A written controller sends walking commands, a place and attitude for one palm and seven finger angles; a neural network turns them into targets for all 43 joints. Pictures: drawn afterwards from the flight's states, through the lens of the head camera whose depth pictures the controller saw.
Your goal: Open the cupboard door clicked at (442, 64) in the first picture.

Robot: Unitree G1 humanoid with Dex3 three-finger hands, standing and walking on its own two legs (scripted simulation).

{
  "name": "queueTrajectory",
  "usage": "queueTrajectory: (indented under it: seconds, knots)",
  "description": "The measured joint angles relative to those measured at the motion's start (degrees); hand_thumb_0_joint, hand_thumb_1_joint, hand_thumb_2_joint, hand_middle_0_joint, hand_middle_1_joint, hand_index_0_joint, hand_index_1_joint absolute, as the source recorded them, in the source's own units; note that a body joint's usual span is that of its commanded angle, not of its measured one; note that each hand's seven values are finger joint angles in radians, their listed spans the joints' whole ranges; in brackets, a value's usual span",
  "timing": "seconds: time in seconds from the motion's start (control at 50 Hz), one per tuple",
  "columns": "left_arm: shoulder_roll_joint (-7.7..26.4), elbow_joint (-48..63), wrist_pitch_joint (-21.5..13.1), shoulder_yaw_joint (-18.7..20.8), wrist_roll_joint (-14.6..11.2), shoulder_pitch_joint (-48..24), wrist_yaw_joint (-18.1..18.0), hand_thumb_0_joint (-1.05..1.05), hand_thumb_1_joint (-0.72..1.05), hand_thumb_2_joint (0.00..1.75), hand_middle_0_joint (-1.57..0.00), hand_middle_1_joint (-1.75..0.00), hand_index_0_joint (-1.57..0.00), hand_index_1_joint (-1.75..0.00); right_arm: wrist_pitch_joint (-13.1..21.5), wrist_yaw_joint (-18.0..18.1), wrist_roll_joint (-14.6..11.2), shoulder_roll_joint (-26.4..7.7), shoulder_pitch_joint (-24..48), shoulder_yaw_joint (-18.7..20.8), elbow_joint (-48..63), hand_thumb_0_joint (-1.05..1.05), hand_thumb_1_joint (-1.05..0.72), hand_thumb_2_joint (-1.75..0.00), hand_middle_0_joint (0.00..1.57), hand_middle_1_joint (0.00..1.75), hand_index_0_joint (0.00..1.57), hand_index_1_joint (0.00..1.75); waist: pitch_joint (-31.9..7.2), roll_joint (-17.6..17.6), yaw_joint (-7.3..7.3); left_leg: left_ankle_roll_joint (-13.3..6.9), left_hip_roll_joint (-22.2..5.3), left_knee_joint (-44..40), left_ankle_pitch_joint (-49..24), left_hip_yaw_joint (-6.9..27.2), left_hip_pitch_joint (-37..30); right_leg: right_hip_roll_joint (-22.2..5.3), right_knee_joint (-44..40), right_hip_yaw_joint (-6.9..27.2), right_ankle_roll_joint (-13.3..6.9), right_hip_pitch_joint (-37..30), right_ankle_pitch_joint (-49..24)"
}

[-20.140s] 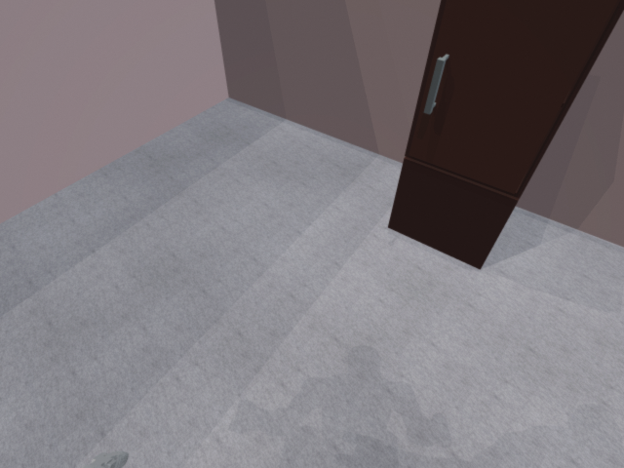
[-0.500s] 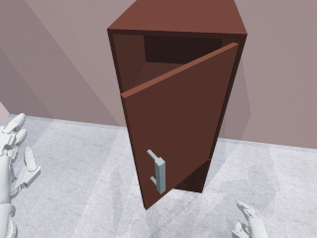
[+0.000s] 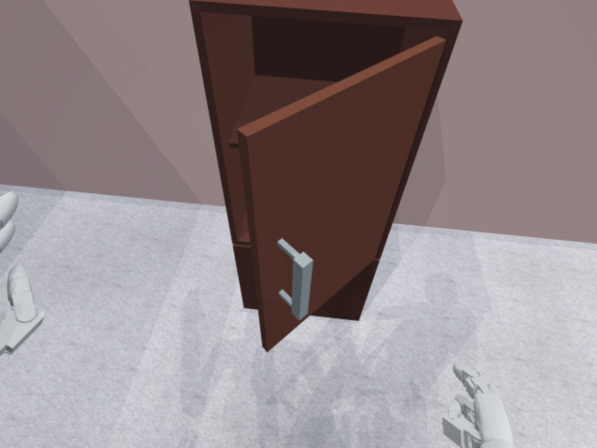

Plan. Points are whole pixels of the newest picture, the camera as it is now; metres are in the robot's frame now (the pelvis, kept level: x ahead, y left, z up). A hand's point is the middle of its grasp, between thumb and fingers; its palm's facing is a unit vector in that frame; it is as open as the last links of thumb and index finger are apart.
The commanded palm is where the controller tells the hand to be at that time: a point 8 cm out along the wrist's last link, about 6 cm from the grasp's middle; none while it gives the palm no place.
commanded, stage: step back with the hand held close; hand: left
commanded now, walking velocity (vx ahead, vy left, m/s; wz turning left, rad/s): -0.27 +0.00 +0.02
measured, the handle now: (292, 281) +0.38 +0.04 -0.05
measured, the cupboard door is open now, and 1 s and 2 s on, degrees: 49 49 49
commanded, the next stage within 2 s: stop stepping back and stand still in 0.80 s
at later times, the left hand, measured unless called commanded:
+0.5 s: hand out of the picture +0.09 +0.28 +0.18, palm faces +0.52 -0.70 -0.49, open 7.4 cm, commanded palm +0.00 +0.31 +0.18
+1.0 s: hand out of the picture +0.04 +0.22 +0.16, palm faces +0.28 -0.80 -0.53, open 7.4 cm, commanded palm -0.04 +0.27 +0.18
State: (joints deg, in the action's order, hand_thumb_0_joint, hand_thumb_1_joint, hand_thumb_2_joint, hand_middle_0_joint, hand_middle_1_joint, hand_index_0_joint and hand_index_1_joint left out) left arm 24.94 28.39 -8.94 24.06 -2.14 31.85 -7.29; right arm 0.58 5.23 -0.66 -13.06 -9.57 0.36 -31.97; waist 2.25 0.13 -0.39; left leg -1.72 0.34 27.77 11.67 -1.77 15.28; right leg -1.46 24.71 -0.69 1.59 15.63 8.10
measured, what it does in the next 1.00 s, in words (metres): walks backwards: right foot, then left foot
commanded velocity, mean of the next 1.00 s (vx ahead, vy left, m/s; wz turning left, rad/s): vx -0.29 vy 0.00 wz -0.08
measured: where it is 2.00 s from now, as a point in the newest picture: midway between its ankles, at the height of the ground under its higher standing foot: outside the picture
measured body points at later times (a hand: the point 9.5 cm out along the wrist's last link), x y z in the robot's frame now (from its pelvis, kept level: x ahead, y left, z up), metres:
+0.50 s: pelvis -0.09 -0.01 -0.01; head -0.07 +0.02 +0.43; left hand +0.06 +0.31 +0.20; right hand +0.10 -0.23 -0.09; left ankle +0.03 +0.11 -0.74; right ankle -0.06 -0.13 -0.71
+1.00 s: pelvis -0.19 -0.03 +0.01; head -0.13 +0.00 +0.46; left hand +0.02 +0.26 +0.19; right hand +0.01 -0.26 -0.05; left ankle -0.14 +0.06 -0.74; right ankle -0.20 -0.15 -0.68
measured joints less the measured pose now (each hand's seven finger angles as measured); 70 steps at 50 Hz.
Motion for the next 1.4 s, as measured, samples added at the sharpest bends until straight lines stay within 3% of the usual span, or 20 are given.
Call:
queueTrajectory:
  seconds: [0.22, 0.34, 0.42, 0.52, 0.58, 0.62, 0.66, 0.7, 0.74, 0.78, 0.82, 0.88, 0.94, 1.04, 1.12, 1.14, 1.16, 1.2, 1.28, 1.4]
  knots:
    - [-2.15, -0.58, -2.48, 0.21, 2.85, -2.7, -0.26, 0.02, 0.89, 0.9, -0.21, -0.31, -0.21, -0.3, 2.91, -0.75, 0.35, 0.35, -2.73, -0.96, 0.38, 0.01, -0.9, -0.9, 0.2, 0.3, 0.2, 0.3, 0.75, -0.11, 0.55, -0.96, 0.1, 8.25, 3.11, 1.83, 6.9, 1.8, 6.28, 1.44, -0.16, 4.48, 0.73]
    - [-2.42, 2.61, -4.27, 1.05, 1.65, -1.04, -1.16, 0.02, 0.89, 0.9, -0.21, -0.31, -0.21, -0.3, 3.94, -1.2, 0.76, -0.13, -2.76, -0.55, -1.61, 0.01, -0.9, -0.9, 0.21, 0.3, 0.2, 0.3, 1.13, 0.24, -0.45, 0.04, 0.26, 10.44, 6.87, 1.93, 10.13, 1.67, 5.91, 1.48, -0.38, 6.63, -1.11]
    - [-1.65, 2.74, -4.89, 1.04, 1.44, -2.47, -1.56, 0.02, 0.89, 0.9, -0.21, -0.31, -0.21, -0.3, 4.38, -0.51, 0.71, -0.27, -2.1, -0.19, -2.32, 0.01, -0.9, -0.9, 0.2, 0.3, 0.2, 0.3, 1.9, -0.49, -0.1, -0.64, -0.36, 8.8, 3.02, 1.8, 11.13, 2.59, 8.18, 2.01, 0.24, 8.52, 4.37]
    - [1.88, 2.15, -4.78, 2.81, 1.47, -5.3, -0.92, 0.02, 0.89, 0.9, -0.21, -0.31, -0.21, -0.3, 5.97, -0.78, 0.79, 1.91, -3.25, 0.48, -2.94, 0.01, -0.91, -0.9, 0.2, 0.3, 0.2, 0.3, 0.75, -1.76, 2.07, -1.23, -3.66, 4.26, -8.11, 0.84, 12.91, 6.9, 25.6, 1.43, 0.09, 6.25, 13.8]
    - [2.18, 2.5, -5.57, 5.31, 0.21, -1.96, -1.28, 0.02, 0.89, 0.9, -0.21, -0.31, -0.21, -0.3, 6.71, -2.01, 0.75, 3.09, -2.4, 0.12, -3.56, 0.01, -0.9, -0.9, 0.2, 0.3, 0.2, 0.3, -1.91, 0.09, 0.42, -0.27, -3.77, 2.76, -9.5, -1.57, 15.02, 6.17, 22.22, 0.83, -1.32, 0.46, 18.22]
    - [1.42, 2.35, -5.62, 6.29, -0.69, 0.5, -1.38, 0.01, 0.89, 0.9, -0.21, -0.31, -0.21, -0.3, 7.23, -2.61, 1.1, 3.3, -0.49, -0.19, -3.06, 0.01, -0.9, -0.9, 0.2, 0.3, 0.2, 0.3, -2.66, 1.28, -1.33, 0.27, -4.06, 2.58, -10.41, -4.2, 17.25, 4.94, 13.13, 1.78, -2.88, -3.76, 19.61]
    - [-1.43, 1.05, -5.64, 3.75, -0.4, -0.08, -1.1, 0.01, 0.89, 0.9, -0.21, -0.31, -0.21, -0.3, 7.26, -3.03, 1.23, 2.5, 2.21, -0.01, -4.1, 0.01, -0.9, -0.9, 0.2, 0.3, 0.2, 0.3, -1.25, -0.21, -2.94, 1.73, -4.85, 5.45, -5.41, -3.87, 19.02, 5.97, 10.4, 3.11, -4.32, -3.51, 21.41]
    - [-3.54, -0.25, -5.13, -0.4, 0.68, -1.56, -1.13, 0.02, 0.89, 0.9, -0.21, -0.31, -0.21, -0.3, 6.49, -2.95, 1.16, 2.06, 2.97, 0.0, -6.15, 0.01, -0.91, -0.9, 0.2, 0.3, 0.2, 0.3, -0.49, -0.39, -3.88, 2.8, -2.96, 12.32, 3.94, -1.69, 18.24, 5.66, 8.54, 3.61, -4.06, -3.99, 15.09]
    - [-3.45, 0.22, -4.09, -2.46, 1.43, -2.46, -0.82, 0.02, 0.89, 0.9, -0.21, -0.31, -0.21, -0.3, 5.65, -2.45, 0.69, 2.74, 2.4, -0.63, -7.02, 0.01, -0.91, -0.9, 0.2, 0.3, 0.2, 0.3, -1.13, 2.32, -4.26, 2.88, -0.31, 15.74, 8.2, -1.86, 15.42, 4.13, 5.92, 4.7, -3.21, -4.68, 12.0]
    - [-2.42, 1.34, -3.27, -2.49, 1.47, -3.27, -0.45, 0.02, 0.89, 0.9, -0.21, -0.31, -0.21, -0.3, 4.97, -1.65, 0.49, 3.13, 2.07, -1.72, -6.42, 0.01, -0.91, -0.9, 0.21, 0.3, 0.2, 0.3, -1.86, 4.21, -3.63, 3.15, 0.8, 11.74, 5.26, -2.61, 10.22, 3.82, 4.75, 5.05, -3.05, -4.33, 9.4]
    - [-1.31, 2.72, -2.66, -1.84, 0.95, -4.17, -0.32, 0.02, 0.89, 0.9, -0.21, -0.31, -0.21, -0.3, 4.86, -1.06, 0.34, 2.06, 2.43, -2.21, -4.45, 0.01, -0.9, -0.9, 0.21, 0.3, 0.2, 0.3, -2.21, 2.37, -2.19, 1.96, -0.51, 2.53, -7.74, -2.39, 4.23, 5.74, 7.58, 3.53, -1.83, -1.68, 6.53]
    - [2.21, 2.47, -3.43, 0.2, 0.48, -7.14, 0.25, 0.02, 0.89, 0.9, -0.21, -0.31, -0.21, -0.3, 5.93, -1.81, 0.64, 2.32, 4.69, -0.54, -3.07, 0.01, -0.9, -0.9, 0.2, 0.3, 0.2, 0.3, -0.26, 2.25, -0.5, -1.12, -0.84, -2.61, -1.21, -2.98, 1.86, 6.43, 21.61, 4.42, -1.47, 5.32, 17.54]
    - [3.08, 2.08, -2.97, 1.68, -0.22, -5.28, 0.6, 0.02, 0.89, 0.9, -0.21, -0.31, -0.21, -0.3, 6.37, -2.8, 0.74, 2.86, 5.37, 0.12, -1.62, 0.01, -0.91, -0.9, 0.2, 0.3, 0.2, 0.3, 1.24, 1.69, 0.93, -0.85, -2.11, -5.35, -3.2, -3.78, 1.31, 5.98, 26.98, 3.35, -0.75, 8.84, 19.67]
    - [2.94, 6.0, 0.44, 1.92, -0.82, 4.6, 0.86, 0.02, 0.9, 0.9, -0.21, -0.31, -0.21, -0.3, 6.32, -3.08, 0.56, 3.43, 1.88, -0.11, 0.26, 0.01, -0.91, -0.9, 0.2, 0.3, 0.2, 0.3, 1.17, 1.97, 1.85, -0.08, -4.07, -7.13, -5.52, -5.45, 1.12, 3.74, 21.81, -0.6, 0.43, 7.45, 15.65]
    - [3.26, 7.15, 0.94, 1.13, -0.44, 8.12, -0.15, 0.02, 0.89, 0.9, -0.21, -0.31, -0.21, -0.3, 6.69, -1.71, 0.87, 2.83, -3.17, -0.86, -0.46, 0.01, -0.9, -0.9, 0.2, 0.3, 0.2, 0.3, -0.94, 3.15, 1.78, 0.75, -3.42, -5.8, -5.65, -5.26, 2.84, 2.31, 11.53, -2.85, -0.21, -0.11, 16.03]
    - [3.54, 7.02, 0.66, 1.43, -0.26, 8.09, -0.57, 0.02, 0.89, 0.9, -0.21, -0.31, -0.21, -0.3, 6.55, -1.45, 0.89, 2.66, -4.24, -0.99, -0.73, 0.01, -0.9, -0.9, 0.2, 0.3, 0.2, 0.3, -1.66, 3.86, 1.79, 1.03, -2.74, -4.16, -4.43, -5.22, 4.1, 1.82, 7.28, -2.85, -0.8, -2.76, 15.54]
    - [3.4, 6.6, 0.24, 1.67, -0.09, 7.48, -0.91, 0.02, 0.89, 0.9, -0.21, -0.31, -0.21, -0.3, 6.3, -1.35, 0.94, 2.27, -4.77, -0.98, -1.26, 0.01, -0.9, -0.9, 0.2, 0.3, 0.2, 0.3, -2.15, 4.1, 1.52, 1.41, -2.39, -1.36, -2.08, -5.16, 5.92, 1.71, 3.95, -2.35, -2.72, -3.83, 13.0]
    - [1.43, 4.89, -0.22, 0.67, 0.12, 5.05, -1.2, 0.02, 0.89, 0.9, -0.22, -0.31, -0.21, -0.3, 5.33, -1.26, 1.31, 0.74, -4.8, -0.64, -4.06, 0.01, -0.9, -0.9, 0.2, 0.3, 0.2, 0.3, -2.17, 1.92, 0.76, 1.93, -2.36, 6.64, 3.6, -1.99, 8.79, 2.89, 4.19, -2.87, -5.14, -3.57, 10.08]
    - [-1.09, 0.0, -2.24, 0.19, 0.24, 2.36, -1.76, 0.02, 0.89, 0.9, -0.22, -0.31, -0.21, -0.3, 4.74, -1.46, 0.78, -0.55, -6.8, -0.08, -8.01, 0.01, -0.91, -0.9, 0.2, 0.3, 0.2, 0.3, -4.96, 0.97, 0.15, 2.52, -0.87, 19.55, 5.17, 0.32, 10.4, 2.8, 2.47, -2.28, -5.53, -4.72, 9.1]
    - [-3.47, -7.86, -3.46, -1.89, 0.95, -2.36, -1.76, 0.01, 0.89, 0.9, -0.21, -0.31, -0.21, -0.3, 5.61, -0.6, 0.19, -1.7, -7.93, 0.86, -8.52, 0.01, -0.91, -0.9, 0.2, 0.3, 0.2, 0.3, -6.12, -0.22, 1.48, 0.87, -1.56, 10.51, 5.0, -1.07, 3.32, 2.3, 2.18, -3.04, -5.42, -5.75, 8.76]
